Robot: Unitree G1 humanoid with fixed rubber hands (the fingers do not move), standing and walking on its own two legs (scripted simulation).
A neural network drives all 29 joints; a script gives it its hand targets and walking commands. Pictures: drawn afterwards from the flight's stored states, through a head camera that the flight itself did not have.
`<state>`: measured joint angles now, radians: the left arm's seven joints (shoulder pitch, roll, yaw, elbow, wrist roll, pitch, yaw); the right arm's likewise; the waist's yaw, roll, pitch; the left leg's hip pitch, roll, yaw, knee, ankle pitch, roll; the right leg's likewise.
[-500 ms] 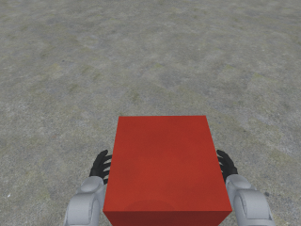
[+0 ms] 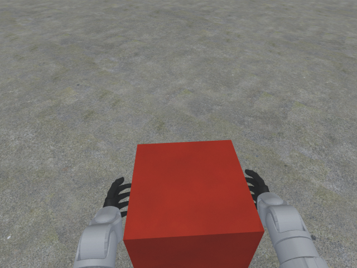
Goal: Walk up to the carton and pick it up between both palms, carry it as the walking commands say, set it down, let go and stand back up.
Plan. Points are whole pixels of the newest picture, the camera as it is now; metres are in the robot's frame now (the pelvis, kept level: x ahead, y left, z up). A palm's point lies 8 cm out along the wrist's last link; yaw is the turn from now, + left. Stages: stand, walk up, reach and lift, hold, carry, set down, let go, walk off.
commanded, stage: hold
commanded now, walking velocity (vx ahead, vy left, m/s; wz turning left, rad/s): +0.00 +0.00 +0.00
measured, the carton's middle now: (188, 211) +0.28 +0.01 -0.06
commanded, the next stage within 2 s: set down in 0.02 s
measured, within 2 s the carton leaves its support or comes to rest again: neither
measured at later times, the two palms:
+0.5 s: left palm (120, 202) +0.29 +0.18 -0.03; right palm (253, 197) +0.31 -0.16 -0.03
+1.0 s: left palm (128, 203) +0.32 +0.18 -0.10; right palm (244, 200) +0.35 -0.17 -0.12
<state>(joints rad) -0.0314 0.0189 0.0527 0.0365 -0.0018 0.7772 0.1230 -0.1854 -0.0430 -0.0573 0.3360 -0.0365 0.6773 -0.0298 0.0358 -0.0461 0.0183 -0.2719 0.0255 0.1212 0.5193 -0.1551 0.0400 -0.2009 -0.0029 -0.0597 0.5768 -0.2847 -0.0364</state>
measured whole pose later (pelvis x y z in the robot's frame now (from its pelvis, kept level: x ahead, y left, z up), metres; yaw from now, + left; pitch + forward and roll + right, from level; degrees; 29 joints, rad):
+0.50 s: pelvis +0.02 +0.00 +0.00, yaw +0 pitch -3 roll +0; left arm -0.18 0.00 0.17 0.32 0.00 0.53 0.04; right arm -0.29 0.02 -0.16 0.53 -0.15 0.48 -0.04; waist 0.04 -0.04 0.13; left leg -0.29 0.02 0.12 0.52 -0.18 0.04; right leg -0.22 0.00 -0.05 0.58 -0.30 -0.03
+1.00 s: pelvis +0.04 -0.01 -0.02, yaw +0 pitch +25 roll +0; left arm -0.19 -0.03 0.21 0.41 0.03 0.15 -0.01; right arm -0.28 0.05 -0.23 0.50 -0.18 0.20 -0.02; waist 0.04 -0.01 -0.06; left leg -0.86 0.03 0.11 0.61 -0.17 0.03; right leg -0.79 0.00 -0.05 0.66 -0.30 -0.03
